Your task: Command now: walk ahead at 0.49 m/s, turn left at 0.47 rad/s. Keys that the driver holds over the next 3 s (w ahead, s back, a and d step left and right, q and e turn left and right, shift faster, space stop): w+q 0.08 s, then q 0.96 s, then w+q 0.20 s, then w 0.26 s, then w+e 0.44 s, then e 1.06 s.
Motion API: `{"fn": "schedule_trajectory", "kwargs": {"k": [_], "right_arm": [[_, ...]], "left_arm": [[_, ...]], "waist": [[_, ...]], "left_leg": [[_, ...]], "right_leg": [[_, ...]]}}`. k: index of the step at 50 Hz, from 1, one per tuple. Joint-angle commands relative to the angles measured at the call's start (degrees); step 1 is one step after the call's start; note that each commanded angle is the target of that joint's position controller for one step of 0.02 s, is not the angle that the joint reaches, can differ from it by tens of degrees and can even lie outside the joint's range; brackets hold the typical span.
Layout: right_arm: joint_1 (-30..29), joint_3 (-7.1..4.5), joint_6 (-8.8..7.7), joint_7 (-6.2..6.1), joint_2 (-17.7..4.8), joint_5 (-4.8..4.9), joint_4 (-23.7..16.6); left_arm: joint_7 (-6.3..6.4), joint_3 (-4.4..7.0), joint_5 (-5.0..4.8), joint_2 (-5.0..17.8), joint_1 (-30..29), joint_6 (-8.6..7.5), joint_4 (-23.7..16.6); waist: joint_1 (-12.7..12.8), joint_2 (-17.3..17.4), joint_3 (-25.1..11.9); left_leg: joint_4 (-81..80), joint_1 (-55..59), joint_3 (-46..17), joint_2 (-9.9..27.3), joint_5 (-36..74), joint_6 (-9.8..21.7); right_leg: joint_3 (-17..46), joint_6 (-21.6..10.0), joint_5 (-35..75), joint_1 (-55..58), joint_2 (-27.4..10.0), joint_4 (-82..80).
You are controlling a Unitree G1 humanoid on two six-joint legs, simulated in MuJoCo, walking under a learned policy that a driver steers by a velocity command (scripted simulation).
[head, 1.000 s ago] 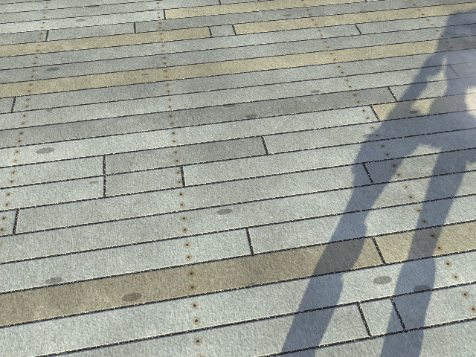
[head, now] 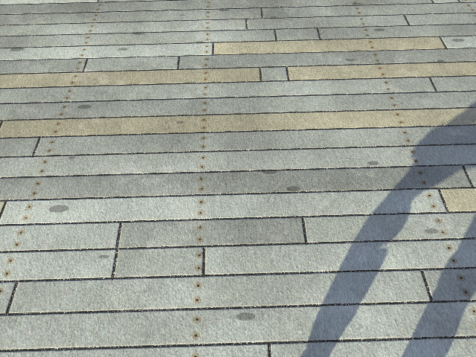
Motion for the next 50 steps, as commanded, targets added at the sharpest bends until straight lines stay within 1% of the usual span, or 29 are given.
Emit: {"fn": "schedule_trajectory", "kwargs": {"k": [1, 3, 6, 8, 10, 12, 14, 15, 16, 17, 18, 19, 20, 21, 23, 26, 30, 33, 37, 39, 40, 41, 42, 43, 44, 45, 46, 47, 50], "right_arm": [[2.15, -0.64, 0.96, 0.10, -1.15, -0.54, -3.17], [-0.62, -0.78, 0.64, 0.70, -1.33, -0.75, -4.24], [-7.17, -0.07, 0.10, 2.12, -0.13, -1.45, -6.77], [-11.17, 0.39, 0.03, 3.08, 0.52, -1.94, -8.93], [-11.90, 0.19, 0.40, 3.92, -0.37, -1.80, -10.66], [-9.16, -0.78, 0.72, 4.46, -2.87, -1.80, -11.51], [1.72, -3.05, 0.45, 4.34, -7.44, -1.38, -9.49], [6.25, -4.65, 0.40, 3.00, -11.75, -1.63, -8.78], [4.18, -5.27, 0.96, 1.83, -17.42, -2.20, -9.55], [4.98, -4.41, 0.51, 2.58, -16.42, -3.20, -12.42], [4.03, -3.64, 0.36, 2.95, -13.16, -3.05, -13.55], [-0.02, -3.07, 0.17, 2.72, -10.89, -1.86, -13.82], [-3.83, -2.23, 0.40, 2.41, -7.94, -1.06, -14.17], [-5.40, -2.31, 0.45, 1.94, -8.39, -1.92, -14.81], [-6.43, -2.19, 0.53, 1.63, -7.96, -2.79, -15.64], [-4.37, -2.79, 0.89, 0.51, -9.95, -2.23, -15.79], [-4.88, -2.73, 2.48, -0.71, -10.05, -1.65, -17.11], [-5.09, -2.64, 3.21, -1.06, -9.88, -1.79, -17.72], [-4.38, -2.58, 4.03, -1.01, -9.79, -1.97, -18.52], [-5.05, -2.40, 4.54, -1.06, -9.68, -1.61, -19.29], [-5.93, -2.22, 4.89, -1.19, -9.44, -1.19, -19.79], [-5.15, -1.77, 5.17, -1.36, -8.04, -0.99, -20.23], [-1.34, -0.94, 5.28, -1.24, -4.41, -1.42, -20.16], [-2.74, -2.10, 4.42, -0.91, -7.93, -1.12, -22.50], [-1.55, -3.43, 3.96, -0.57, -12.64, -1.93, -21.15], [-0.73, -3.92, 4.27, -0.46, -13.10, -1.46, -19.68], [0.16, -3.70, 5.06, -0.75, -11.29, -1.32, -18.47], [0.16, -3.25, 5.64, -0.69, -9.80, -1.40, -18.59], [-3.73, -2.08, 5.96, -0.17, -6.70, -0.47, -21.12]], "left_arm": [[1.04, 1.33, 0.34, 7.06, -3.27, -1.12, -3.11], [1.71, 1.52, 0.49, 7.70, -1.90, -0.83, -3.02], [2.64, 1.66, 0.26, 8.91, -1.33, -0.10, -3.64], [3.29, 1.94, -0.25, 10.09, 0.45, 0.81, -3.56], [3.59, 2.38, -1.13, 11.41, 1.48, 1.97, -3.52], [3.89, 2.99, -2.20, 12.89, 0.04, 2.97, -4.51], [3.84, 3.17, -2.87, 13.15, -2.30, 3.89, -5.86], [3.45, 2.68, -1.89, 11.82, -0.13, 3.72, -6.18], [2.74, 0.58, 2.02, 4.03, 5.04, 3.12, -8.06], [1.97, 0.19, 0.11, 5.91, 7.13, 1.99, -8.77], [1.73, 1.06, -2.26, 9.12, 0.08, 1.62, -9.99], [2.13, 0.93, -2.41, 8.81, -3.26, 1.77, -11.18], [3.19, 1.08, -0.64, 8.73, -5.55, 2.65, -10.08], [3.69, 1.52, -0.60, 9.79, -3.57, 3.63, -10.85], [3.86, 2.01, -0.24, 10.65, -2.05, 4.80, -10.92], [4.35, 1.40, 0.25, 8.32, -3.86, 5.07, -11.62], [4.49, 1.25, -0.14, 8.33, -6.83, 5.83, -12.93], [4.20, 1.15, -0.36, 8.38, -8.80, 5.45, -13.93], [3.33, 1.15, -0.85, 8.90, -8.58, 4.03, -14.53], [2.65, 1.33, -1.13, 9.17, -6.22, 3.43, -14.19], [2.27, 1.57, -1.14, 9.43, -3.77, 3.20, -13.55], [2.16, 2.27, -0.67, 11.57, -1.80, 3.15, -13.11], [2.51, 2.97, 0.30, 15.49, -2.60, 3.75, -13.93], [2.26, 3.26, 2.50, 16.96, -3.06, 4.25, -14.15], [2.40, 2.62, 2.00, 13.67, -5.66, 4.22, -16.12], [2.66, 2.04, 1.20, 11.08, -7.30, 4.34, -16.86], [2.81, 1.73, 0.45, 10.15, -8.18, 4.57, -17.42], [3.02, 1.53, -0.27, 9.81, -8.18, 4.80, -17.41], [3.60, 1.68, 0.18, 10.62, -5.88, 5.78, -17.47]], "waist": [[-2.55, -5.99, 1.11], [-1.97, -5.21, 1.56], [-0.40, -4.12, 3.53], [1.02, -4.09, 3.61], [0.88, -5.62, 2.08], [-1.37, -7.40, -0.90], [-7.33, -6.26, -6.86], [-9.08, -0.69, -10.44], [-1.33, 13.74, -15.24], [-2.93, 9.74, -28.67], [-5.52, 1.67, -25.33], [-4.16, -0.79, -17.78], [-2.90, -5.91, -11.56], [-0.37, -1.09, -10.94], [0.89, 0.90, -9.92], [0.21, 0.03, -10.94], [-0.91, 2.42, -10.66], [-1.86, 4.56, -8.64], [-2.48, 6.44, -8.93], [-1.17, 6.91, -9.31], [0.60, 6.62, -9.22], [0.86, 4.10, -9.77], [-2.30, -9.28, -10.82], [-2.57, -21.86, -7.84], [-2.67, -15.11, -7.58], [-2.85, -10.97, -7.19], [-3.14, -8.98, -6.66], [-2.60, -9.16, -5.61], [-0.43, -11.75, -4.41]], "left_leg": [[-3.68, -4.75, -4.09, 3.42, 6.91, -0.92], [-9.50, -6.94, -3.66, 2.59, 12.45, -1.36], [-20.84, -4.38, 1.44, 1.16, 18.47, -1.65], [-25.58, -2.71, 4.79, -0.22, 18.88, -1.66], [-28.21, -1.51, 6.13, -1.52, 15.68, -0.92], [-29.66, 2.79, 8.04, -4.49, 9.72, 0.83], [-36.47, 16.09, 9.50, -9.04, 12.11, 3.74], [-39.81, 28.42, 3.18, -6.37, 29.06, 6.11], [-32.00, 44.90, -16.26, 7.20, 58.76, 13.38], [-39.07, 51.81, -36.81, 15.94, 46.87, 23.43], [-42.97, 48.67, -31.87, 13.06, 38.12, 20.47], [-44.53, 41.26, -25.92, 10.43, 29.75, 17.20], [-46.91, 32.83, -20.47, 6.59, 23.51, 12.50], [-47.95, 26.29, -21.29, 7.50, 22.52, 14.10], [-48.66, 20.06, -18.02, 4.97, 25.38, 13.67], [-47.48, 19.83, -16.15, 3.01, 28.60, 12.50], [-48.30, 19.59, -18.72, 1.19, 10.82, 10.16], [-48.67, 18.66, -21.16, -0.04, 1.89, 9.03], [-45.84, 21.08, -24.98, 0.21, 7.94, 8.74], [-43.58, 21.97, -26.58, -0.44, 13.21, 7.73], [-41.82, 20.80, -26.12, -1.95, 14.06, 6.31], [-38.15, 16.79, -23.94, -4.63, 9.04, 3.80], [-25.18, 9.09, -14.35, -11.72, -9.86, 0.44], [-14.01, -1.96, -7.02, -16.65, -22.58, -2.43], [-3.93, -2.96, -8.02, -12.46, -19.64, -4.22], [-0.47, -2.74, -7.11, -11.90, -15.80, -5.22], [2.18, -3.09, -6.16, -11.27, -13.25, -6.44], [4.92, -4.37, -5.57, -10.74, -11.06, -7.46], [-0.47, -4.54, -0.92, -8.90, -7.17, -9.02]], "right_leg": [[9.70, -8.17, 3.36, -0.99, -17.02, -14.71], [6.34, -7.69, 5.80, 1.48, -16.40, -14.66], [-0.28, -6.40, 14.76, 1.80, -14.82, -13.26], [-2.73, -6.01, 22.86, 4.02, -15.17, -9.90], [-3.42, -5.38, 29.61, 8.48, -16.47, -5.62], [-3.61, -4.08, 40.85, 11.88, -17.18, 1.40], [-4.48, -1.17, 42.92, 11.19, -14.68, 17.93], [-4.90, 2.89, 27.34, 2.42, -11.34, 32.53], [-2.81, 6.52, -28.95, -17.92, -2.40, 52.45], [11.08, 6.85, -35.44, -25.22, 2.37, 64.17], [14.73, 5.26, -29.45, -28.61, 0.03, 64.83], [14.07, 4.40, -23.09, -31.08, -1.81, 60.55], [13.51, 3.79, -18.59, -29.20, -4.34, 55.75], [14.93, 4.06, -16.36, -25.54, -4.86, 53.68], [14.91, 4.45, -15.42, -20.78, -4.64, 49.11], [14.24, 5.76, -12.70, -21.44, -3.08, 41.09], [15.54, 7.07, -7.81, -22.29, -1.99, 33.58], [16.00, 7.17, -6.72, -21.05, -0.96, 27.61], [15.97, 6.34, -9.23, -16.67, 0.63, 20.01], [15.27, 5.19, -7.77, -12.04, 1.21, 12.57], [14.40, 4.35, -2.85, -7.23, 0.89, 5.21], [16.79, 2.75, 2.33, -0.48, -3.94, 0.65], [27.83, -2.22, 11.63, 6.05, -17.17, -0.77], [40.33, -11.95, 21.14, 4.18, -24.47, -2.63], [36.97, -13.14, 22.88, 3.95, -24.71, -1.30], [30.24, -10.49, 22.58, 3.57, -20.84, 0.24], [25.57, -8.21, 20.86, 4.06, -17.53, 1.18], [23.35, -8.11, 21.39, 4.13, -16.76, 1.29], [17.21, -8.81, 19.94, 5.25, -14.50, -0.46]]}}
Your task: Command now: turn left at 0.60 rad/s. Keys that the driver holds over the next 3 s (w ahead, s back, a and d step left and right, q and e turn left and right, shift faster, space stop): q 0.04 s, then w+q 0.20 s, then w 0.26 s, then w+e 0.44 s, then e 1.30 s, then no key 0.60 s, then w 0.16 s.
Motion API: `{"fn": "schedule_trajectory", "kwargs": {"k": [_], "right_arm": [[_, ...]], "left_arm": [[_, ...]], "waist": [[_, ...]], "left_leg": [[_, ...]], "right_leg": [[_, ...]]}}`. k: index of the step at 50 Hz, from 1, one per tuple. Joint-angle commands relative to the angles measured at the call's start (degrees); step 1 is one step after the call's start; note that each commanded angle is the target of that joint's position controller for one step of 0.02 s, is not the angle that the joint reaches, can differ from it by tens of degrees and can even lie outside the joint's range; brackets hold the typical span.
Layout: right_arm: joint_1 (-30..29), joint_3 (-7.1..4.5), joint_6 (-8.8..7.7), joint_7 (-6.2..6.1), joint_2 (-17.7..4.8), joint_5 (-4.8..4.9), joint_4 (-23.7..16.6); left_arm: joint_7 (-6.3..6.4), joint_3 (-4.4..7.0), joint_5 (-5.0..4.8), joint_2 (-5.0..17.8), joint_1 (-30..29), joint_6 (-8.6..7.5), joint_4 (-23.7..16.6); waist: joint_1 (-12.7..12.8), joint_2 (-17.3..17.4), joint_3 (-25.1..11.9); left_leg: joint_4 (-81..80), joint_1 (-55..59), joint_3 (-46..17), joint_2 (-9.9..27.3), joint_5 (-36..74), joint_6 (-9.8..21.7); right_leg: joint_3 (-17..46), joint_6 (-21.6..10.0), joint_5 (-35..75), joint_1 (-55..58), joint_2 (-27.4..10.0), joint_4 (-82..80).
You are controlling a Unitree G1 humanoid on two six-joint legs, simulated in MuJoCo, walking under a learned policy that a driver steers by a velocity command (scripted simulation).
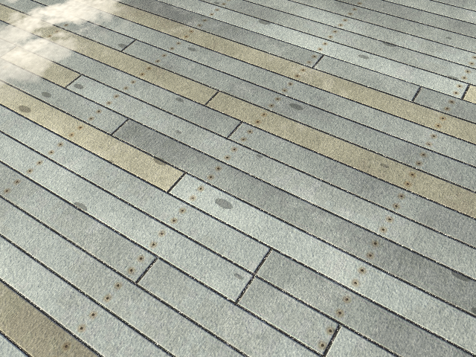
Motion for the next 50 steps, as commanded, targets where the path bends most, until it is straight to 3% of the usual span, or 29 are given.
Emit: {"fn": "schedule_trajectory", "kwargs": {"k": [1, 4, 8, 11, 12, 13, 14, 15, 16, 17, 18, 19, 20, 22, 26, 32, 35, 37, 38, 39, 40, 41, 42, 43, 44, 46, 47, 48, 50], "right_arm": [[-2.46, -0.28, -0.32, 0.27, -2.02, 0.47, -5.76], [-4.45, 0.43, -0.47, 1.17, -1.21, 0.12, -7.70], [-4.18, 0.43, -0.94, 2.54, -2.02, 0.05, -8.58], [1.40, 0.11, -1.68, 3.22, -1.50, 0.20, -6.18], [6.23, -0.36, -1.89, 3.03, -1.86, 0.36, -3.83], [13.01, -1.33, -2.20, 2.56, -3.63, 0.64, -1.62], [17.99, -1.95, -2.95, 1.71, -9.40, -0.03, -1.72], [16.36, -2.00, -4.73, 2.40, -11.20, -0.75, -3.61], [14.55, -0.81, -5.97, 2.73, -7.08, -0.67, -3.33], [12.28, 0.18, -6.66, 2.62, -4.71, -0.62, -3.10], [10.04, 0.75, -6.81, 2.43, -3.61, -0.67, -3.64], [8.17, 1.06, -6.68, 2.15, -3.41, -0.71, -3.88], [8.06, 1.09, -6.84, 1.77, -3.90, -1.13, -4.06], [8.89, 1.06, -7.10, 1.25, -4.14, -1.37, -3.06], [11.16, 1.15, -7.30, 0.70, -4.55, -1.04, -0.59], [14.48, 0.90, -7.49, 0.79, -5.21, -0.65, 3.26], [13.47, 0.43, -6.89, 0.12, -6.81, -1.00, 3.54], [12.23, 0.46, -5.90, -0.51, -7.63, -1.41, 3.02], [13.28, 1.10, -6.10, -0.89, -6.54, -2.30, 1.80], [21.20, 3.61, -7.38, 0.40, 1.63, -2.67, 0.29], [15.13, 2.99, -9.40, 1.28, -3.39, -1.25, 0.53], [8.28, 2.37, -10.57, 2.00, -5.41, 1.18, -2.12], [5.18, 2.90, -11.41, 1.89, -4.96, 0.75, -3.07], [3.30, 2.67, -11.58, 1.52, -4.48, -0.70, -3.25], [4.81, 2.39, -11.14, 1.33, -4.60, -1.20, -3.39], [7.58, 2.53, -9.91, 1.07, -3.36, -1.97, -2.94], [7.19, 2.59, -9.16, 0.68, -2.77, -2.58, -2.44], [6.49, 2.83, -8.73, 0.45, -2.19, -2.53, -3.47], [2.21, 3.30, -8.66, 0.12, -1.38, -3.09, -4.62]], "left_arm": [[0.82, 2.20, 0.05, 9.16, -0.33, 0.23, -4.12], [0.72, 3.18, -0.53, 11.37, 1.57, 0.63, -4.27], [-0.63, 3.97, -1.83, 13.48, 1.16, -0.31, -4.61], [-1.68, 3.85, -3.15, 13.05, -0.02, -0.93, -4.16], [-1.86, 3.32, -3.06, 11.05, 0.40, -1.05, -3.73], [-2.29, 2.08, -2.14, 7.27, 0.60, -1.29, -3.63], [-3.05, -0.04, 0.79, 1.50, -1.87, -1.98, -6.47], [-3.21, 1.17, -1.32, 6.02, -4.79, -3.50, -9.36], [-3.51, 2.22, -3.06, 10.21, -7.46, -4.33, -9.18], [-3.80, 2.57, -2.94, 11.07, -6.65, -4.78, -8.51], [-3.76, 2.45, -1.82, 10.23, -5.12, -4.88, -6.73], [-3.83, 2.51, -0.92, 10.07, -3.83, -4.89, -6.22], [-4.09, 2.29, -0.89, 9.17, -3.26, -4.96, -5.76], [-4.29, 1.73, -0.86, 7.67, -3.58, -4.92, -5.29], [-4.62, 0.41, -1.58, 5.10, -8.26, -4.74, -6.19], [-6.79, -0.62, -2.59, 4.58, -14.37, -5.26, -8.64], [-6.99, 0.30, -2.20, 6.81, -10.39, -5.15, -8.47], [-6.08, 2.33, -2.16, 10.57, 2.52, -4.50, -5.71], [-5.23, 3.26, -2.16, 13.40, 11.28, -3.95, -4.63], [-5.32, 4.25, -2.10, 18.46, 14.85, -4.29, -4.16], [-5.04, 3.01, -2.51, 12.61, 16.01, -4.03, -3.85], [-4.49, 2.60, -2.07, 11.85, 12.22, -3.84, -4.29], [-4.19, 2.29, -1.86, 11.13, 8.80, -3.79, -5.24], [-4.13, 1.81, -1.50, 10.00, 5.89, -3.77, -5.89], [-3.89, 1.55, -0.61, 9.51, 4.33, -3.96, -6.73], [-3.53, 1.55, -1.03, 9.27, 3.02, -4.03, -7.01], [-3.44, 1.35, -1.49, 8.34, 2.70, -4.17, -7.03], [-3.15, 1.80, -1.25, 10.51, 2.86, -4.32, -6.87], [-2.59, 2.10, -1.37, 11.00, 3.41, -4.00, -6.37]], "waist": [[1.25, -12.37, -4.49], [3.19, -12.89, -6.62], [2.89, -13.96, -4.02], [-0.81, -11.58, -3.49], [-2.64, -9.42, -4.56], [-5.17, -2.81, -6.80], [-5.30, 14.97, -7.66], [-6.32, 14.19, -6.50], [-6.26, 8.43, -1.08], [-4.60, 6.97, 1.83], [-3.38, 4.21, 1.88], [-2.21, 3.47, 2.15], [-1.75, 4.78, 1.69], [-1.83, 2.64, 0.58], [-3.53, 2.77, 1.81], [-5.30, 2.05, 5.72], [-2.41, 4.07, 0.27], [4.63, 4.22, -8.92], [7.92, 0.37, -15.19], [2.58, -16.11, -24.19], [6.74, -11.40, -26.91], [6.55, -9.46, -16.00], [4.69, -2.89, -10.60], [2.41, 0.46, -5.47], [-0.07, -2.10, -4.58], [-2.54, -5.24, -4.14], [-2.43, -3.51, -3.37], [-2.89, -6.04, -2.19], [-1.63, -5.17, -0.74]], "left_leg": [[-2.66, -6.54, 3.05, 3.30, 2.27, -2.12], [-11.88, -1.97, 5.43, 6.07, 2.48, -1.51], [-22.89, 7.03, 9.60, 6.18, 1.30, 2.44], [-35.88, 17.71, 12.25, 4.77, 7.02, 6.30], [-38.94, 25.62, 13.14, 3.01, 7.36, 7.50], [-41.45, 36.94, 6.52, 5.83, 5.78, 9.69], [-44.34, 45.20, -16.90, 21.23, 11.84, 14.71], [-52.52, 41.62, -33.50, 27.75, -2.22, 24.88], [-54.63, 39.32, -29.43, 26.16, -6.37, 23.55], [-54.55, 37.20, -23.79, 23.78, -3.99, 21.20], [-54.43, 35.09, -18.95, 21.07, 0.75, 19.20], [-55.51, 33.44, -14.93, 19.13, 6.01, 17.89], [-56.12, 31.85, -12.36, 18.33, 12.72, 17.50], [-56.26, 32.10, -7.56, 16.97, 22.56, 16.93], [-57.35, 30.44, -0.89, 14.72, 25.91, 14.78], [-57.81, 35.09, 3.15, 18.33, 27.88, 13.94], [-48.78, 40.39, 6.25, 18.81, 55.61, 11.87], [-29.79, 38.22, 10.02, 16.14, 72.14, 9.18], [-13.75, 23.68, 10.04, 15.00, 57.85, 7.35], [11.16, -1.30, 6.70, 2.41, 5.72, 2.68], [17.29, -7.78, -2.34, 1.25, -5.72, 3.44], [17.05, -12.82, -2.40, 4.62, -2.03, 4.37], [12.19, -11.14, -1.57, 7.26, 2.02, 5.17], [7.17, -8.78, -0.40, 8.83, 4.05, 5.03], [4.82, -4.79, -0.65, 10.08, 5.54, 4.70], [0.32, -2.00, 0.33, 10.91, 6.00, 3.08], [-1.05, -1.53, 1.23, 11.27, 7.69, 2.66], [-4.50, -1.50, 2.06, 10.61, 8.74, 1.20], [-13.52, 0.90, 3.21, 9.37, 14.46, -0.62]], "right_leg": [[7.99, -11.89, 23.39, 12.27, -12.87, -7.07], [6.88, -12.17, 9.11, 12.90, -14.68, -9.52], [5.84, -10.98, -8.76, 6.41, -15.94, -13.45], [2.68, -9.04, -11.69, 2.45, -15.62, -9.81], [-0.14, -7.50, -12.15, -1.69, -13.84, -4.82], [-4.84, -4.34, -12.53, -9.82, -10.46, 7.78], [-8.16, 0.41, -24.73, -26.20, -3.98, 32.96], [-0.19, 0.52, -23.70, -38.20, 0.29, 40.01], [2.30, -0.73, -18.31, -40.64, -3.12, 41.86], [2.55, -1.53, -11.24, -40.90, -4.53, 40.16], [2.74, -1.30, -6.48, -38.02, -5.65, 38.19], [2.51, -0.69, -2.17, -35.67, -5.88, 35.45], [1.88, 0.02, 1.47, -33.13, -5.63, 34.22], [0.91, 1.41, 7.00, -31.53, -4.80, 29.68], [-0.57, 1.92, 16.31, -26.93, -2.71, 15.60], [-1.81, -2.49, 17.18, -25.05, -1.14, 4.95], [-3.99, -5.80, 10.51, -17.65, 3.18, 4.63], [-6.29, -8.80, 9.72, 0.36, 7.39, 3.83], [4.26, -11.86, 9.77, 19.55, 0.38, 6.23], [39.03, -24.72, -4.08, 41.02, -16.28, 1.99], [49.16, -23.67, -11.90, 42.43, -16.76, -7.64], [40.23, -20.20, -11.75, 34.59, -15.62, -9.48], [34.15, -18.36, -7.21, 24.66, -13.47, -10.52], [28.95, -17.38, -0.37, 15.50, -11.00, -11.80], [26.23, -17.77, 4.49, 9.52, -9.54, -13.02], [22.13, -18.30, 11.01, 3.78, -7.62, -14.36], [19.90, -17.07, 9.95, 1.08, -5.78, -15.35], [18.96, -18.33, 17.28, -1.94, -6.85, -15.23], [13.61, -16.39, 29.24, -5.57, -3.94, -12.98]]}}
Over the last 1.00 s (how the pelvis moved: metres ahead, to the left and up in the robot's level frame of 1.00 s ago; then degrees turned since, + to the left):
0.28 0.02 0.00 35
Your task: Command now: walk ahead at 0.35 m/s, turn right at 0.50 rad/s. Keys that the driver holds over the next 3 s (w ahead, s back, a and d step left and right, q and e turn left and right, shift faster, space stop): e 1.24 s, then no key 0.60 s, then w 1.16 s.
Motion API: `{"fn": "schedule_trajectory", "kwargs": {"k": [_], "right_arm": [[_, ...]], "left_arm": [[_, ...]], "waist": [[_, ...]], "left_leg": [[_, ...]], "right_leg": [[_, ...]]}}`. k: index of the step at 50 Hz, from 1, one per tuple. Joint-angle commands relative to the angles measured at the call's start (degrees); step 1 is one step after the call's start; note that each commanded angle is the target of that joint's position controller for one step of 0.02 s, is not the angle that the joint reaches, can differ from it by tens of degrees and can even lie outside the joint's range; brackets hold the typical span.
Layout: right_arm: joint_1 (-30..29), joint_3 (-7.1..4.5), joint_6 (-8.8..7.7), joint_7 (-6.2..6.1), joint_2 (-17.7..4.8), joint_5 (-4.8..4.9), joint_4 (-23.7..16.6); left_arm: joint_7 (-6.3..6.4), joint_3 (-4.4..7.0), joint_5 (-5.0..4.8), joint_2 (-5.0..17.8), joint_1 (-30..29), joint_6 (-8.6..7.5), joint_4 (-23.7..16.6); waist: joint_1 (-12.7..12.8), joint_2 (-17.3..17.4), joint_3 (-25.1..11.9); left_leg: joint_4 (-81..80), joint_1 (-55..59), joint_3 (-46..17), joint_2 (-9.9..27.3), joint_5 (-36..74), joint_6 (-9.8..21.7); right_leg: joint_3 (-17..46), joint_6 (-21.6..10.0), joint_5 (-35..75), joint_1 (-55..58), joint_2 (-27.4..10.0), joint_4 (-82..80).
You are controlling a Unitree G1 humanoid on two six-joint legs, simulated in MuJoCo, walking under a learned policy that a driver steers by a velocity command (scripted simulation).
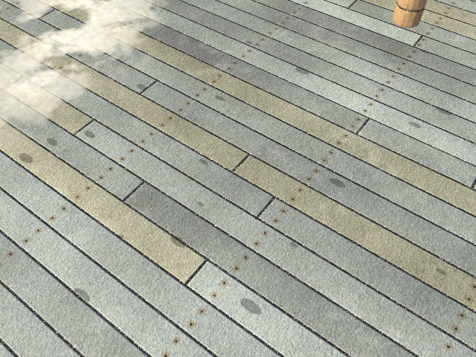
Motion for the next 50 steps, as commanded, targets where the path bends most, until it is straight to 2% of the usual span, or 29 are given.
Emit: {"fn": "schedule_trajectory", "kwargs": {"k": [1, 3, 5, 7, 9, 10, 11, 12, 13, 14, 15, 17, 19, 21, 24, 28, 30, 31, 32, 33, 34, 35, 36, 37, 38, 39, 41, 44, 50], "right_arm": [[0.61, -1.00, -0.12, -0.58, -3.45, -0.72, -3.03], [-3.59, -0.84, -0.50, -0.14, -2.83, -0.11, -3.67], [-5.56, -1.17, -0.43, 0.32, -3.57, 0.79, -4.08], [-5.03, -2.16, -0.47, 0.63, -5.58, 0.94, -4.06], [-1.08, -3.03, -1.01, 0.74, -6.65, 0.61, -3.13], [1.73, -3.49, -1.35, 0.40, -8.38, -0.23, -3.06], [3.94, -3.82, -0.94, -0.24, -11.36, -1.22, -3.89], [5.94, -4.07, 0.38, 0.06, -11.28, -1.10, -2.64], [3.46, -3.58, 1.21, 0.12, -8.10, -0.11, -3.89], [1.97, -2.79, 1.97, -0.17, -5.42, 0.03, -4.54], [-0.46, -2.23, 2.78, -0.28, -4.40, -0.13, -4.67], [-3.46, -2.51, 3.57, -0.61, -5.72, -0.52, -4.05], [-3.54, -2.84, 3.67, -0.85, -5.78, -0.84, -3.32], [-3.01, -3.27, 3.73, -1.11, -6.33, -0.42, -2.55], [-4.11, -3.96, 4.23, -1.12, -7.72, 0.11, -2.02], [-4.47, -4.64, 4.75, -0.46, -9.20, 1.00, -0.95], [-5.18, -4.84, 5.05, -0.34, -9.60, 1.97, -0.36], [-4.43, -4.75, 5.26, -0.38, -8.81, 2.38, 0.28], [-1.61, -4.40, 5.52, -0.26, -6.82, 2.28, 1.65], [-0.27, -3.29, 5.67, 0.13, -3.00, -0.27, 0.38], [-6.15, -3.92, 5.37, -0.54, -5.18, -0.34, -2.35], [-8.28, -4.57, 5.42, -0.93, -6.99, 0.63, -2.37], [-6.93, -4.96, 5.62, -1.21, -7.42, 1.08, -1.58], [-5.50, -5.18, 5.81, -1.71, -7.25, 0.56, -0.13], [-4.55, -5.29, 5.92, -1.87, -7.28, 0.04, 0.22], [-3.93, -5.25, 5.77, -1.66, -6.85, 0.17, 0.42], [-3.71, -4.92, 5.51, -1.33, -5.79, 0.85, 0.57], [-6.26, -4.23, 5.24, -1.06, -4.48, 1.09, -0.07], [-6.56, -4.20, 4.47, 0.17, -5.05, 1.77, -0.10]], "left_arm": [[1.26, 2.76, -0.37, 10.05, -4.34, -0.44, -4.58], [1.99, 3.05, -1.23, 10.45, -1.06, 0.83, -3.45], [2.53, 3.15, -1.43, 10.51, 0.25, 2.11, -3.01], [2.96, 3.07, -1.21, 9.69, -0.18, 3.03, -3.40], [3.26, 2.85, -1.06, 8.50, -3.36, 3.44, -4.88], [3.12, 2.09, -0.62, 5.93, -3.03, 3.24, -5.83], [2.89, 0.81, 0.94, 1.75, 1.87, 2.96, -6.51], [2.37, 0.55, -0.55, 3.90, 10.86, 2.76, -6.44], [2.54, 1.97, -1.13, 9.21, 10.19, 3.54, -4.43], [2.85, 2.86, -1.25, 11.36, 3.90, 4.65, -5.15], [3.26, 3.12, -1.30, 10.99, 1.14, 5.90, -5.65], [3.45, 2.79, -1.20, 8.61, -0.20, 7.25, -7.05], [3.48, 2.36, -0.99, 6.29, 0.17, 7.34, -7.40], [3.29, 2.08, -0.52, 5.57, -1.72, 7.16, -8.45], [2.46, 1.77, -0.32, 5.23, -4.15, 7.10, -9.64], [1.36, 2.25, -0.44, 6.40, -5.26, 7.45, -10.64], [0.85, 2.60, -0.38, 6.26, -3.50, 7.45, -10.33], [0.83, 3.01, -0.26, 6.58, -1.44, 7.40, -9.48], [1.18, 3.79, -0.07, 8.54, 0.67, 7.31, -9.05], [2.32, 5.19, 0.03, 15.13, 1.56, 7.10, -10.30], [2.02, 5.28, 1.92, 17.45, -0.11, 6.00, -12.14], [1.75, 4.68, 2.51, 15.13, -1.57, 4.83, -11.95], [1.83, 4.15, 1.73, 13.37, -4.63, 4.11, -11.81], [2.08, 3.62, 0.64, 11.42, -6.87, 4.04, -12.15], [2.35, 3.10, 0.02, 10.50, -8.31, 4.18, -12.42], [2.65, 2.71, 0.17, 9.91, -8.31, 4.35, -12.56], [3.07, 2.59, 0.45, 9.66, -7.32, 4.49, -12.37], [3.55, 3.13, 0.00, 10.75, -5.66, 4.85, -11.92], [2.97, 3.83, -0.04, 12.00, -6.82, 5.69, -12.46]], "waist": [[-2.48, -3.95, -2.17], [0.16, -5.23, -5.12], [0.86, -6.67, -6.48], [-0.13, -7.76, -7.33], [-3.26, -8.78, -7.97], [-4.19, -6.35, -11.48], [-2.29, 5.93, -17.49], [0.62, 18.10, -24.13], [-0.60, 9.83, -21.11], [-2.56, 5.29, -16.02], [-2.29, 2.85, -12.58], [-1.03, 5.88, -6.98], [-1.03, 7.36, -7.00], [-1.76, 6.87, -8.50], [-2.29, 6.19, -9.77], [-2.45, 7.18, -8.78], [-0.74, 6.59, -8.80], [-0.03, 5.62, -8.93], [0.10, 0.75, -7.71], [-2.04, -17.58, -6.77], [1.05, -18.17, -6.45], [1.27, -12.79, -5.93], [-0.86, -10.86, -4.69], [-1.81, -8.68, -5.33], [-2.46, -9.25, -5.71], [-2.90, -9.56, -6.86], [-2.65, -8.99, -8.43], [-1.20, -9.37, -8.20], [-0.47, -11.21, -7.67]], "left_leg": [[-11.50, 8.65, 3.44, -3.00, 9.42, -2.29], [-19.82, 11.48, 3.75, -6.32, 17.93, -2.60], [-24.75, 12.53, 2.48, -7.92, 18.64, -2.54], [-28.76, 13.56, 0.28, -8.21, 15.86, -1.50], [-34.33, 18.60, 0.20, -7.09, 18.42, 0.71], [-35.91, 26.94, -2.30, -1.78, 25.77, 3.46], [-31.40, 41.23, -13.68, 11.76, 49.13, 8.72], [-32.29, 50.02, -31.20, 22.97, 45.84, 19.06], [-34.51, 45.46, -30.29, 19.94, 32.44, 18.38], [-35.23, 41.19, -21.67, 15.62, 24.38, 15.46], [-36.63, 35.58, -16.05, 12.28, 19.70, 13.85], [-40.28, 25.27, -8.12, 8.12, 15.97, 13.38], [-41.69, 24.00, -3.70, 7.24, 17.55, 14.39], [-41.68, 26.13, -2.53, 9.47, 20.70, 16.02], [-42.08, 25.89, -0.03, 11.03, 18.78, 16.50], [-41.47, 25.59, 2.27, 12.13, 14.30, 15.40], [-38.32, 25.31, 4.13, 11.82, 12.72, 13.07], [-35.19, 23.41, 6.04, 10.51, 10.13, 10.71], [-28.47, 18.19, 9.71, 7.68, 3.78, 6.18], [-9.56, 3.24, 16.29, -0.54, -16.35, -0.65], [2.05, -3.35, 7.02, -6.32, -24.09, -1.84], [6.90, -3.48, 3.16, -5.11, -19.76, -1.04], [6.96, -3.64, 2.17, -4.38, -14.04, -0.35], [6.41, -3.23, 1.77, -3.88, -10.55, -0.56], [7.15, -1.89, 2.05, -4.31, -7.99, -1.19], [8.32, 0.17, 2.20, -5.06, -6.40, -1.68], [5.94, 1.12, 2.10, -5.85, -4.41, -2.26], [-4.20, 1.79, 1.36, -6.50, -3.59, -2.83], [-16.73, 10.83, 0.34, -8.42, -6.77, -2.00]], "right_leg": [[7.13, -8.95, 25.27, -8.85, -10.89, -5.36], [7.88, -6.51, 23.60, -6.18, -9.90, -2.44], [11.41, -5.41, 19.16, -2.73, -10.86, 0.35], [16.34, -4.07, 15.48, 1.39, -12.06, 4.65], [18.60, -1.66, 12.73, 2.36, -10.94, 11.07], [16.63, 0.71, 7.17, 0.13, -7.87, 18.95], [10.09, 3.80, -22.02, -9.70, -2.13, 34.32], [6.68, 5.89, -35.85, -20.36, -0.43, 46.96], [6.73, 8.06, -30.33, -22.90, -4.52, 53.08], [4.61, 9.41, -25.63, -24.45, -5.86, 55.33], [3.46, 10.29, -22.70, -24.02, -7.20, 54.64], [0.81, 10.86, -18.65, -20.15, -8.64, 50.79], [-1.31, 10.90, -17.44, -17.62, -8.56, 46.35], [-1.50, 10.59, -16.62, -17.09, -9.87, 41.84], [-2.50, 9.29, -13.78, -12.93, -11.32, 34.23], [-5.06, 6.90, -12.67, -8.07, -10.78, 25.26], [-6.93, 4.78, -8.37, -3.47, -9.50, 16.12], [-7.55, 3.24, -5.36, 0.84, -8.02, 11.02], [-2.96, 0.77, 0.29, 6.01, -9.39, 4.70], [18.57, -5.85, 16.95, 13.18, -24.79, 0.69], [27.87, -15.44, 17.54, 6.66, -30.68, -2.13], [23.70, -14.02, 12.01, 4.88, -27.56, -3.20], [19.35, -10.33, 9.40, 4.11, -24.24, -2.59], [17.10, -7.70, 8.45, 4.68, -21.94, -1.70], [15.54, -7.11, 12.05, 3.99, -20.78, -1.12], [14.73, -7.17, 15.18, 3.51, -19.82, -0.65], [14.24, -7.42, 17.41, 5.52, -18.90, 0.14], [16.29, -7.33, 14.73, 8.22, -18.27, 1.11], [23.57, -8.03, 11.07, 4.55, -17.72, 2.00]]}}
Over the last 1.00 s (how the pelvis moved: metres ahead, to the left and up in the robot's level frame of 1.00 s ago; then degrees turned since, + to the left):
0.37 0.09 0.00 2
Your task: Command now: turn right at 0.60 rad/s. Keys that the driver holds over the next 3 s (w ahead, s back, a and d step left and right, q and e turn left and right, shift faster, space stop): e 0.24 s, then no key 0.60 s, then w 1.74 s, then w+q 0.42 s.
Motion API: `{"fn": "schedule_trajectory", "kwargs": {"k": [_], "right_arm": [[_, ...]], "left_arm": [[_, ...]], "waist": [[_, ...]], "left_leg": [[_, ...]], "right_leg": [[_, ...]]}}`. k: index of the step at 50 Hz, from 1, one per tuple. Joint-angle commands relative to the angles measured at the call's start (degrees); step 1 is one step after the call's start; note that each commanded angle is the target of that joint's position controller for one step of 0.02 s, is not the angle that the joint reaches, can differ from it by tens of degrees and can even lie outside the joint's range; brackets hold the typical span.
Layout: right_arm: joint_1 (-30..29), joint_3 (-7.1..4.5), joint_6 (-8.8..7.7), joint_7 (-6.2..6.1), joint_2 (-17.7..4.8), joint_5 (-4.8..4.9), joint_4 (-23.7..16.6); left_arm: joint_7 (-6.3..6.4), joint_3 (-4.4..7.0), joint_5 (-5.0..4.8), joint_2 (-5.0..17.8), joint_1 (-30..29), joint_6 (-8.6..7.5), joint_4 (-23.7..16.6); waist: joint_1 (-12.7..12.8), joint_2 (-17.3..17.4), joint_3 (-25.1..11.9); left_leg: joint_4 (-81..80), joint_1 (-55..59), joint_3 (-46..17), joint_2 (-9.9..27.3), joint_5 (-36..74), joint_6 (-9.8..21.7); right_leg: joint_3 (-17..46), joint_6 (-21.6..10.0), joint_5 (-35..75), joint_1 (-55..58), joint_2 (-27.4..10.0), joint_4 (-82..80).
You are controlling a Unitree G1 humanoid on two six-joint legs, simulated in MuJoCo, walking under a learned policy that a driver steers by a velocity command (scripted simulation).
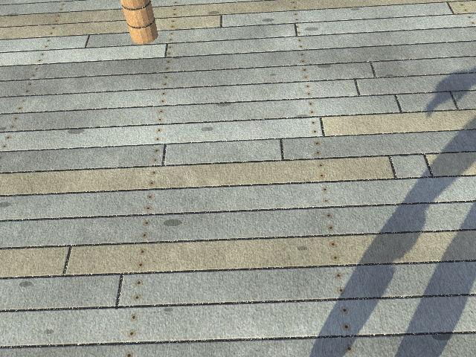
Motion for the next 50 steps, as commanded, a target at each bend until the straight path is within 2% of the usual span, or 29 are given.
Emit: {"fn": "schedule_trajectory", "kwargs": {"k": [1, 3, 5, 6, 7, 8, 9, 10, 11, 12, 15, 17, 19, 22, 24, 25, 26, 27, 28, 29, 32, 34, 37, 42, 43, 45, 47, 49, 50], "right_arm": [[-1.85, -1.22, -1.45, 0.59, -5.03, 0.38, -4.37], [-0.67, -1.36, -1.92, 1.07, -5.21, 0.52, -4.22], [2.77, -1.72, -2.35, 1.33, -5.26, 0.28, -3.05], [4.33, -2.36, -2.31, 1.11, -7.37, -0.25, -2.71], [3.62, -2.83, -1.78, 0.63, -10.69, -1.11, -3.69], [3.09, -3.15, -1.71, 0.93, -12.29, -2.80, -3.40], [0.73, -2.32, -1.97, 0.72, -9.14, -2.17, -4.76], [-1.66, -1.56, -1.91, 0.35, -6.43, -1.60, -5.16], [-2.76, -1.25, -1.74, 0.05, -5.65, -1.05, -5.65], [-2.78, -1.04, -1.58, -0.25, -5.34, -0.38, -5.52], [1.17, -0.94, -0.79, -0.77, -6.08, -0.94, -4.27], [2.26, -1.18, -0.40, -0.72, -7.12, -0.88, -3.79], [1.29, -1.50, -0.12, -0.22, -8.52, -0.43, -3.69], [2.10, -1.52, 0.12, 0.49, -9.51, 0.50, -2.62], [1.61, -0.88, 0.10, 0.59, -8.64, 1.43, -1.90], [4.64, -0.19, -0.37, 0.72, -6.99, 1.45, -0.47], [6.45, 0.99, -1.05, 1.12, -4.00, -0.73, -0.58], [6.99, 2.04, -1.52, 1.17, -1.10, -2.02, -1.47], [3.29, 1.45, -1.18, 0.60, -4.30, -1.63, -1.58], [2.32, 1.23, -1.06, 0.55, -4.93, -1.16, -1.56], [3.08, 1.39, -0.77, 0.28, -5.27, -1.52, -0.20], [5.16, 1.32, -0.92, 0.56, -6.60, -1.18, 1.25], [4.59, 1.48, -1.06, 0.51, -5.59, -1.26, 2.58], [5.96, 1.58, -1.35, -0.14, -5.49, -1.03, 4.85], [6.41, 1.69, -1.27, -0.32, -5.14, -0.99, 5.35], [5.51, 1.64, -1.26, -0.69, -4.99, -0.37, 5.44], [2.39, 1.60, -2.08, -0.70, -4.95, 0.37, 3.67], [0.60, 1.22, -3.57, 0.01, -5.68, 1.33, 2.22], [0.70, 1.05, -4.27, 0.59, -5.92, 1.73, 2.09]], "left_arm": [[-0.18, 3.34, -0.24, 10.50, -1.01, -0.30, -3.95], [-0.36, 3.41, -0.69, 10.41, -1.95, -0.07, -4.04], [-0.11, 3.26, -1.62, 9.82, -4.11, 0.22, -4.36], [0.10, 2.86, -1.51, 8.22, -2.98, 0.20, -4.36], [-0.12, 1.99, -0.47, 4.70, 1.06, 0.10, -3.75], [0.05, 3.42, -0.99, 8.71, 0.14, -0.47, -5.13], [0.16, 4.74, -0.25, 12.67, 1.38, -0.67, -3.62], [0.06, 5.23, -0.62, 13.00, 1.84, -0.37, -2.25], [0.25, 5.00, -0.70, 11.10, 2.82, 0.32, -0.88], [0.15, 4.60, -0.69, 9.70, 2.77, 0.76, -0.93], [-0.10, 3.08, -1.05, 5.79, -1.07, 0.55, -2.47], [-0.18, 2.35, -0.53, 4.64, -2.52, 0.35, -3.07], [-0.49, 1.49, 0.00, 3.38, -2.96, 0.23, -3.32], [-0.79, 1.53, -0.29, 4.19, -1.75, 0.23, -2.62], [-1.08, 1.58, -0.16, 3.77, 2.05, 0.11, -0.71], [-0.96, 1.69, 0.11, 4.87, 2.27, 0.07, -0.75], [-0.41, 2.11, 0.41, 8.19, 3.39, 0.07, -1.37], [-0.33, 1.64, 1.71, 9.16, -0.88, -0.02, -2.13], [-0.85, 0.85, 1.96, 5.35, -2.39, -0.79, -2.59], [-1.13, 0.13, 2.16, 3.63, -3.63, -1.46, -1.86], [-1.05, 0.00, 1.47, 4.10, -4.42, -2.38, -0.62], [-1.18, -0.48, 1.67, 2.83, -2.77, -2.32, -0.11], [-1.35, -0.58, 1.57, 3.25, -3.09, -2.39, 0.59], [-1.22, -0.59, 1.34, 2.73, -3.03, -2.34, 1.95], [-1.09, -0.51, 1.26, 2.74, -2.37, -2.24, 2.53], [-0.83, 0.32, 0.79, 5.05, -0.65, -1.79, 3.29], [-0.78, 1.14, 0.18, 7.64, 2.88, -2.00, 4.56], [-0.64, 1.26, -0.05, 7.41, 5.54, -3.43, 5.78], [-0.61, 1.19, -0.31, 6.73, 5.69, -4.10, 5.96]], "waist": [[0.56, -10.15, -7.09], [-0.01, -10.33, -7.58], [-2.53, -9.37, -7.99], [-2.25, -6.40, -9.10], [0.58, 7.21, -9.95], [0.46, 16.51, -5.71], [0.69, 10.26, -4.91], [1.40, 7.49, -4.07], [1.55, 6.14, -3.69], [0.87, 6.45, -2.94], [-1.74, 7.89, -3.64], [-2.75, 8.73, -5.15], [-2.88, 9.56, -5.93], [-2.92, 10.63, -5.95], [-0.44, 9.30, -5.58], [-0.47, 6.99, -5.78], [-1.79, -2.11, -9.31], [-4.52, -13.45, -8.47], [-1.53, -10.57, -7.44], [-2.04, -10.01, -5.98], [-2.29, -10.09, -3.99], [-1.65, -5.99, -3.37], [-1.64, -2.76, -1.43], [-1.88, -1.67, -2.78], [-1.74, -2.07, -4.05], [-0.22, -4.72, -2.10], [1.84, -8.74, 3.17], [2.51, -11.22, 4.72], [2.17, -10.33, 4.33]], "left_leg": [[-5.64, -0.10, -0.42, -0.93, -1.54, 0.62], [-11.11, 2.76, -0.54, -1.24, -0.60, 1.39], [-23.61, 10.57, 0.64, -0.75, 9.12, 2.85], [-25.95, 17.66, -2.39, 4.60, 14.83, 4.88], [-26.69, 23.66, -13.06, 16.82, 24.96, 9.92], [-28.07, 19.06, -24.10, 24.77, 31.64, 19.63], [-27.74, 17.82, -21.19, 24.86, 30.62, 20.98], [-26.86, 16.97, -15.09, 20.83, 28.52, 18.34], [-26.28, 17.46, -10.55, 17.45, 25.98, 16.17], [-26.00, 18.27, -8.53, 16.88, 27.64, 16.26], [-26.22, 20.90, -4.32, 15.08, 31.25, 17.50], [-25.55, 23.38, -3.83, 16.01, 32.37, 18.10], [-25.25, 21.57, -2.39, 16.29, 32.97, 18.00], [-24.21, 19.82, -2.75, 16.86, 32.77, 17.84], [-21.48, 16.88, -1.63, 15.56, 30.07, 15.45], [-20.30, 13.30, -0.59, 14.17, 25.25, 11.86], [-13.56, 7.83, 3.27, 10.17, 13.29, 6.63], [-12.51, 4.69, 6.76, 5.75, -4.09, 2.43], [-10.83, 7.15, 5.06, 6.02, -6.27, 0.92], [-12.09, 7.36, 4.88, 5.84, -2.87, 0.92], [-19.22, 11.38, 3.74, 6.22, 10.90, 0.77], [-19.86, 13.83, 4.28, 6.45, 12.81, 1.51], [-21.05, 13.52, 4.20, 6.28, 13.03, 1.65], [-21.85, 14.88, 4.26, 6.57, 14.40, 0.98], [-21.10, 15.15, 5.43, 5.76, 11.36, 0.95], [-15.38, 10.25, 8.68, 3.03, 1.97, 1.42], [-8.32, 0.70, 8.18, 2.54, -3.90, 3.19], [0.91, -7.67, 3.62, 5.45, -9.63, 5.97], [2.68, -10.75, 2.29, 6.75, -11.08, 7.27]], "right_leg": [[19.14, -10.60, 16.13, 9.61, -13.97, -5.73], [21.40, -9.98, 18.37, 10.36, -13.22, -4.50], [20.83, -7.18, 15.96, 7.91, -10.49, -2.00], [18.50, -4.36, 7.35, 2.89, -7.93, 1.35], [9.01, -0.72, -13.62, -5.25, -0.80, 14.09], [0.98, 2.50, -26.65, -15.21, 4.09, 25.06], [1.59, 4.59, -23.41, -15.73, -0.19, 34.89], [1.00, 5.56, -19.44, -15.85, -0.69, 38.26], [0.29, 6.65, -16.52, -16.39, -0.92, 40.60], [-0.26, 7.58, -14.19, -18.11, -1.22, 42.63], [-3.56, 8.73, -12.48, -17.31, -1.66, 36.61], [-4.41, 8.96, -13.37, -14.99, -2.92, 29.52], [-6.57, 8.41, -14.15, -8.82, -4.18, 21.30], [-9.35, 7.20, -11.27, -1.74, -3.73, 10.26], [-11.06, 4.67, 0.51, 6.70, -2.69, -5.00], [-8.64, 2.92, 7.20, 13.06, -3.90, -10.51], [1.93, 0.56, 21.84, 21.47, -12.73, -9.45], [9.16, -7.31, 25.34, 15.93, -20.73, -7.56], [8.97, -10.62, 17.48, 11.61, -19.77, -8.56], [6.81, -8.96, 12.64, 10.88, -17.18, -8.84], [3.27, -3.99, 8.34, 8.86, -12.80, -7.94], [1.58, -2.23, 3.25, 6.91, -10.51, -8.39], [1.19, -1.98, 3.54, 6.91, -9.68, -7.70], [0.25, -2.10, 9.83, 8.70, -8.88, -6.93], [0.14, -2.34, 4.30, 9.33, -8.48, -7.67], [4.16, -4.93, -16.63, 8.62, -9.91, -11.60], [14.11, -9.38, -30.57, 7.74, -15.97, -17.40], [20.52, -12.19, -28.04, 10.89, -21.01, -19.52], [20.83, -12.59, -25.37, 13.67, -22.09, -19.44]]}}
Over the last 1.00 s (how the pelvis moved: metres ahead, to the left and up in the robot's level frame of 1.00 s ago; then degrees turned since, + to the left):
0.16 0.01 0.00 -36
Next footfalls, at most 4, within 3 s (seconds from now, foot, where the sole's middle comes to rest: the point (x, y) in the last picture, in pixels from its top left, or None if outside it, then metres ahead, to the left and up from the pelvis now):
0.12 left None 0.05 0.14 -0.78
0.52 right None -0.01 -0.12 -0.78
1.16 left None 0.14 0.09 -0.78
1.64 right None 0.45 -0.20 -0.78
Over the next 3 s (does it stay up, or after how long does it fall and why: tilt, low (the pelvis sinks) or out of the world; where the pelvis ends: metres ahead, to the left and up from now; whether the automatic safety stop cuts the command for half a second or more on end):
stays up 1.02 -0.24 0.00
